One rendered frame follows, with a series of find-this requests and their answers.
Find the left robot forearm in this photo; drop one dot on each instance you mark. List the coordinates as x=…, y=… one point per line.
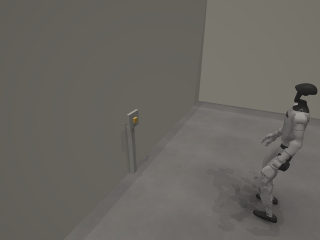
x=285, y=155

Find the humanoid robot head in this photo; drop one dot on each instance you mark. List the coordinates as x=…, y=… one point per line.
x=303, y=89

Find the robot right foot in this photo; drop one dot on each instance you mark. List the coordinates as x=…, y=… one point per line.
x=274, y=200

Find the robot left upper arm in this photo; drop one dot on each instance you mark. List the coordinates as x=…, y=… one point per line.
x=299, y=122

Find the right robot forearm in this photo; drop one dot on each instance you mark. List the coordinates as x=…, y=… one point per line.
x=278, y=133

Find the panel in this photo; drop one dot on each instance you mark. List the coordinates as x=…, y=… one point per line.
x=131, y=139

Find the robot right hand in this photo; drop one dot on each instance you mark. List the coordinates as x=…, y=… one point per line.
x=270, y=137

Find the robot left hand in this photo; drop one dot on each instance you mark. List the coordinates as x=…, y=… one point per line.
x=267, y=171

